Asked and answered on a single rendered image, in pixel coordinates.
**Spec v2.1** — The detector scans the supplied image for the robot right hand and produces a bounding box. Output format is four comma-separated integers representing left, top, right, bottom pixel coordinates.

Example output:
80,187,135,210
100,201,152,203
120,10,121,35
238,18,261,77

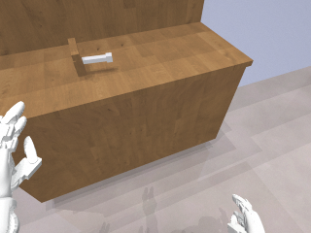
227,194,265,233

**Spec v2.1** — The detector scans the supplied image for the tap lever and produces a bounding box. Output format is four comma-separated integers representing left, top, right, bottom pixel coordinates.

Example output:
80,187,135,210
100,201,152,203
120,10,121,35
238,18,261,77
82,52,113,64

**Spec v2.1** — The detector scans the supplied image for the robot left hand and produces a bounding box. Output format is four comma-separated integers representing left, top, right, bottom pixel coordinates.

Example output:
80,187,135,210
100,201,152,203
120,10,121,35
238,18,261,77
0,101,42,198

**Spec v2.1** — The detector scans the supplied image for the counter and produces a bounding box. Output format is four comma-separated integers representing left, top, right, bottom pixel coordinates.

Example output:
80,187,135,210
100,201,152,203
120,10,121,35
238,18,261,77
0,0,254,203

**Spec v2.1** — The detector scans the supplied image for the robot left forearm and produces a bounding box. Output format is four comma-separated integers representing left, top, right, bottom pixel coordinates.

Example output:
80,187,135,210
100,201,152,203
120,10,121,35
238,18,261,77
0,197,20,233

